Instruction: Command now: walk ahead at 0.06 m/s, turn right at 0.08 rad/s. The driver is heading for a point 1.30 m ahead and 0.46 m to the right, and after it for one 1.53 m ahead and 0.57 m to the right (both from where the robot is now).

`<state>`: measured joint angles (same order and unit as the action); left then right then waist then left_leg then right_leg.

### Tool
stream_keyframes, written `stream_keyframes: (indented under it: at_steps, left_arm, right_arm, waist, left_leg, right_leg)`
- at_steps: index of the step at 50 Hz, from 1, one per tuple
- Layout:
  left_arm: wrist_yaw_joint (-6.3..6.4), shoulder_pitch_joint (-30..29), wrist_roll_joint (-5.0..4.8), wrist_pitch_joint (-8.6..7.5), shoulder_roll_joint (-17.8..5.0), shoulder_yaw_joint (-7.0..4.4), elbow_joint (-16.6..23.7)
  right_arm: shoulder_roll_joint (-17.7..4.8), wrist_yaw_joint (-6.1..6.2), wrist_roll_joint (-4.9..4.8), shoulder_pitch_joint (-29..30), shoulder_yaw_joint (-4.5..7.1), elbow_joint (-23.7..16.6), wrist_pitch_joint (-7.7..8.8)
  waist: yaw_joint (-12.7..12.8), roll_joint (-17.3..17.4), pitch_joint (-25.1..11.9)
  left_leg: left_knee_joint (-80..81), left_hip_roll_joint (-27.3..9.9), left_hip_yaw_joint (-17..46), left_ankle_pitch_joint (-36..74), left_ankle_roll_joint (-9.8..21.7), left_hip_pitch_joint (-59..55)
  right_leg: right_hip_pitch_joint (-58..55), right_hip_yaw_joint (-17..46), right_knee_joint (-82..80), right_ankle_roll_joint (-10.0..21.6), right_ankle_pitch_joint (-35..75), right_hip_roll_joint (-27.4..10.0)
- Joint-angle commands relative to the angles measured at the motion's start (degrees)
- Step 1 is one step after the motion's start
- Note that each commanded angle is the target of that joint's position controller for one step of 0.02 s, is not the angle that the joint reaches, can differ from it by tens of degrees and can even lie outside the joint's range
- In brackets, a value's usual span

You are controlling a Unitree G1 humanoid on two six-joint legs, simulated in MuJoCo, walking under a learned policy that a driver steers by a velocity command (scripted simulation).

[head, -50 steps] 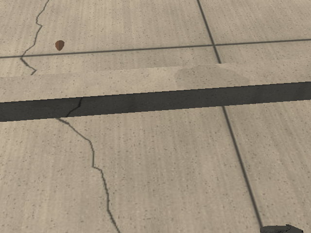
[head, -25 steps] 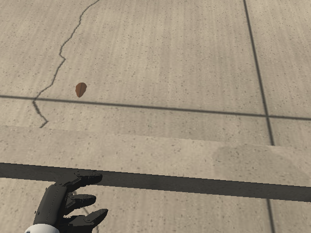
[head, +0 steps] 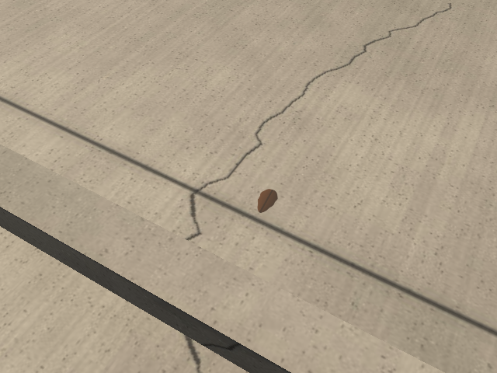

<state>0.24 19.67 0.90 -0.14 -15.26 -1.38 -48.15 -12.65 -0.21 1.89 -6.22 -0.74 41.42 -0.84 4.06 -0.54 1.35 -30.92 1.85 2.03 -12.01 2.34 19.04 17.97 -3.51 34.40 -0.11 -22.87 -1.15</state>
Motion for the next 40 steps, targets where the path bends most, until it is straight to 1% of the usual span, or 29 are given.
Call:
stream_keyframes:
  at_steps: [1,2,3,4,5,6,7,9,11,13,15,16,17,18,19,20,21,22,23,24,25,27,28,30,33,37,38,39,40]
  left_arm:
    - [0.55,2.5,-0.85,1.61,-3.7,-0.55,2.4]
    - [0.60,2.2,-0.55,1.66,-5.4,-1.31,2.0]
    - [0.52,3.0,-0.13,1.76,-6.7,-2.07,1.6]
    - [1.91,0.9,-1.89,1.36,-9.9,-3.56,2.4]
    - [2.57,0.3,-2.53,1.34,-9.5,-3.91,2.8]
    - [2.99,0.2,-2.66,1.52,-7.6,-3.88,3.1]
    - [3.23,-0.4,-2.58,1.78,-6.0,-3.74,3.7]
    - [3.20,-3.2,-2.28,2.00,-4.2,-3.53,5.5]
    - [2.47,-4.9,-2.12,1.94,-2.9,-3.18,6.9]
    - [1.40,-5.0,-2.12,1.87,-3.1,-3.20,7.8]
    - [0.38,-4.1,-2.13,2.08,-4.1,-3.65,8.5]
    - [-0.11,-2.7,-2.10,2.27,-4.5,-3.95,8.4]
    - [-0.37,-0.6,-2.04,2.47,-5.1,-4.48,7.8]
    - [-0.14,1.4,-1.61,2.65,-7.2,-5.47,7.3]
    - [1.09,2.9,-1.41,2.61,-14.4,-7.41,8.3]
    - [1.05,1.5,1.14,1.27,-18.7,-7.66,10.7]
    - [0.58,5.3,1.96,1.91,-15.6,-7.52,9.1]
    - [0.30,2.1,1.53,2.43,-14.1,-7.03,9.3]
    - [-0.20,-2.1,0.87,2.94,-13.1,-6.62,10.2]
    - [-0.45,-3.5,0.16,2.77,-12.5,-6.17,10.8]
    - [-0.80,-3.7,-0.05,2.38,-11.6,-5.81,11.2]
    - [-1.32,-0.8,-0.31,1.19,-11.7,-5.84,10.0]
    - [-1.34,0.7,-0.36,0.60,-12.0,-5.96,9.3]
    - [-1.16,2.4,-0.44,-0.21,-12.4,-6.14,8.5]
    - [-0.79,2.6,-0.22,-1.49,-10.9,-5.48,8.2]
    - [-0.91,3.5,-0.07,-2.76,-10.4,-4.87,7.5]
    - [-1.00,2.9,-0.21,-3.05,-10.5,-4.78,7.4]
    - [-1.00,0.5,-0.54,-3.24,-9.6,-4.36,7.5]
    - [-1.05,-0.8,-0.52,-3.40,-9.4,-4.06,7.9]
  right_arm:
    - [-7.4,1.85,-0.44,0.8,1.43,-2.1,0.81]
    - [-8.7,2.17,-0.18,1.4,1.92,-1.8,0.67]
    - [-9.9,2.65,-0.56,0.6,2.51,-1.5,0.57]
    - [-13.2,2.96,-1.37,3.8,4.41,-3.3,0.90]
    - [-11.4,3.40,-1.71,3.4,4.20,-3.3,0.85]
    - [-9.7,3.83,-1.85,2.8,3.96,-3.0,0.73]
    - [-8.7,4.13,-1.91,2.6,3.98,-2.8,0.57]
    - [-8.9,4.74,-1.65,2.8,4.54,-2.2,0.40]
    - [-9.8,4.95,-1.27,3.6,5.22,-2.0,0.25]
    - [-11.0,4.88,-1.30,3.5,5.92,-1.7,0.01]
    - [-12.2,4.73,-1.77,4.0,6.51,-1.5,-0.06]
    - [-12.4,4.61,-2.16,4.9,6.73,-1.5,-0.15]
    - [-11.9,4.42,-2.63,5.1,6.81,-1.3,-0.26]
    - [-10.0,3.95,-2.80,2.9,6.66,-0.3,-0.37]
    - [-7.1,3.32,-0.96,2.0,6.04,-1.3,-0.54]
    - [-6.2,3.48,-0.13,9.8,5.56,-5.6,0.06]
    - [-6.6,2.34,2.56,5.9,4.38,-4.5,-0.88]
    - [-7.3,1.01,2.12,5.7,4.78,-3.7,-0.57]
    - [-9.3,0.01,1.62,4.7,5.44,-3.1,-0.01]
    - [-10.4,-0.63,1.87,4.0,5.84,-2.2,0.12]
    - [-10.8,-1.08,1.82,3.0,5.97,-1.4,0.17]
    - [-9.8,-1.53,1.63,3.9,5.69,-1.4,0.81]
    - [-9.3,-1.56,1.57,4.5,5.51,-1.5,1.16]
    - [-9.0,-1.30,1.24,5.6,5.30,-1.9,1.66]
    - [-8.5,-1.03,0.80,6.5,4.61,-2.1,2.47]
    - [-8.1,-0.94,0.29,8.6,3.79,-3.6,3.65]
    - [-8.3,-0.89,0.13,8.6,3.72,-4.0,3.94]
    - [-7.4,-0.61,-0.31,6.1,3.46,-4.0,4.02]
    - [-8.0,-0.32,-0.41,2.9,3.58,-3.6,4.23]
  waist:
    - [-2.0,10.5,-1.9]
    - [-1.8,10.1,-1.4]
    - [-1.9,10.4,-1.7]
    - [-2.9,10.3,-3.8]
    - [-3.4,8.3,-4.1]
    - [-3.5,7.2,-3.8]
    - [-3.7,6.9,-3.4]
    - [-4.2,7.2,-3.4]
    - [-4.5,7.6,-5.1]
    - [-4.4,8.2,-7.1]
    - [-3.4,8.8,-8.0]
    - [-2.1,8.6,-8.1]
    - [-0.9,7.5,-8.1]
    - [-0.4,2.7,-6.4]
    - [-1.3,-14.1,-3.5]
    - [-0.4,-19.1,-3.4]
    - [0.7,-7.8,-6.8]
    - [-0.9,-5.8,-4.1]
    - [-2.6,-6.5,-1.7]
    - [-2.7,-9.5,-1.1]
    - [-2.5,-9.2,-1.5]
    - [-1.7,-5.6,-1.4]
    - [-1.2,-5.2,-1.3]
    - [-0.3,-6.3,-0.7]
    - [0.2,-7.6,-0.5]
    - [1.5,-6.6,0.5]
    - [1.1,-6.2,1.0]
    - [-0.8,-7.2,1.1]
    - [-2.6,-6.3,0.8]
  left_leg:
    - [16.7,-16.8,12.9,9.0,8.1,-1.2]
    - [15.7,-15.1,10.1,11.6,7.5,-2.3]
    - [14.3,-15.0,8.0,16.7,7.9,-3.9]
    - [12.8,-16.4,9.1,13.8,9.7,-7.2]
    - [13.0,-18.4,10.0,13.7,11.0,-8.3]
    - [13.3,-19.4,10.0,13.2,11.8,-9.1]
    - [13.4,-19.7,9.4,12.6,11.9,-10.2]
    - [13.5,-19.6,6.9,12.8,11.5,-11.0]
    - [12.7,-19.2,3.3,15.7,11.0,-11.1]
    - [11.7,-20.2,1.1,19.6,10.9,-11.7]
    - [10.2,-21.3,-0.8,20.3,9.7,-11.5]
    - [8.5,-21.2,-2.5,18.7,8.2,-10.3]
    - [5.2,-20.2,-5.0,14.4,5.5,-7.8]
    - [-2.4,-16.9,-8.6,5.0,1.1,-2.2]
    - [-19.5,-9.1,-14.3,-15.0,-5.8,13.7]
    - [-32.2,-0.7,-4.5,-27.1,-7.7,24.8]
    - [-34.0,-4.0,0.3,-22.9,-5.8,24.3]
    - [-32.0,-4.9,2.0,-15.2,-4.5,24.3]
    - [-30.2,-5.3,1.0,-9.4,-4.2,23.4]
    - [-30.0,-4.7,-0.1,-6.0,-4.6,22.0]
    - [-29.6,-4.3,-0.4,-3.9,-5.0,20.5]
    - [-26.0,-3.6,-0.5,-1.5,-5.5,20.5]
    - [-23.8,-3.3,-0.3,-0.8,-5.7,21.2]
    - [-19.6,-2.7,0.1,-0.2,-6.4,21.9]
    - [-11.5,-2.3,-1.2,1.7,-7.0,18.8]
    - [-2.2,-2.5,-2.1,1.8,-5.0,12.3]
    - [-0.8,-2.6,-2.2,1.8,-4.0,10.1]
    - [-0.6,-2.8,-2.6,2.9,-2.7,3.6]
    - [1.0,-2.2,-3.4,1.9,-1.7,-1.9]
  right_leg:
    - [-0.9,4.8,5.2,0.1,-4.5,0.3]
    - [-0.1,4.0,8.2,-0.1,-3.0,1.4]
    - [1.2,3.5,12.1,-0.1,-3.0,1.7]
    - [6.4,4.5,19.5,-2.7,-4.9,-0.2]
    - [9.2,5.2,24.3,-4.0,-6.2,-0.6]
    - [11.4,5.4,26.7,-5.2,-6.5,-1.2]
    - [13.5,5.3,26.9,-6.0,-6.3,-1.9]
    - [14.3,4.3,24.1,-6.5,-4.9,-3.0]
    - [11.0,2.7,18.5,-6.0,-3.8,-3.3]
    - [7.3,1.1,13.8,-4.9,-1.9,-2.9]
    - [3.7,-0.3,9.0,-3.0,0.7,-2.6]
    - [0.7,-1.3,4.7,-1.5,4.1,-2.1]
    - [-3.4,-2.2,-0.5,0.5,8.1,-0.8]
    - [-8.3,1.3,-6.6,3.6,12.9,-0.1]
    - [-15.1,20.7,-13.3,10.1,31.6,-12.4]
    - [-13.4,37.9,-16.2,20.6,40.2,-20.6]
    - [-15.4,33.5,-17.5,17.2,23.4,-18.3]
    - [-12.5,31.8,-20.7,14.6,-2.4,-13.8]
    - [-10.2,30.5,-23.6,12.4,-15.1,-11.0]
    - [-9.3,29.7,-25.3,11.7,-16.8,-9.0]
    - [-9.6,28.9,-26.0,11.5,-15.4,-7.9]
    - [-11.9,28.8,-25.8,11.5,-11.5,-7.2]
    - [-13.5,29.3,-25.4,11.9,-10.0,-7.0]
    - [-14.9,30.2,-24.8,12.7,-8.6,-6.5]
    - [-13.8,28.6,-24.2,12.7,-2.8,-5.7]
    - [-11.5,29.8,-23.5,13.2,0.5,-7.0]
    - [-10.2,30.5,-23.7,13.3,0.7,-7.5]
    - [-5.4,29.7,-23.5,13.3,2.5,-7.7]
    - [-2.9,30.2,-23.0,13.3,6.0,-7.5]
